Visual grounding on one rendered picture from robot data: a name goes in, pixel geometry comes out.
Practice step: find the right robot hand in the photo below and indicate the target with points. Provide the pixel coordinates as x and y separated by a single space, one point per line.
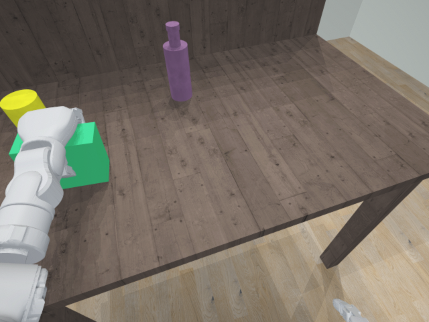
349 312

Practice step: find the table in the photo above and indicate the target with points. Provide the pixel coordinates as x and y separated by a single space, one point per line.
281 128

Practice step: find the sponge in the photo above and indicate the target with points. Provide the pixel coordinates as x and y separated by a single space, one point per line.
85 153

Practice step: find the robot left upper arm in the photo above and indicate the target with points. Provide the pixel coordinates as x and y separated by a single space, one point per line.
22 292

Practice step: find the left robot hand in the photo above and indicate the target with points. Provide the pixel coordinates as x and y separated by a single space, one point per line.
58 123

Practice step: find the left robot forearm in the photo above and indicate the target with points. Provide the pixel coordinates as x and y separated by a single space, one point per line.
32 195

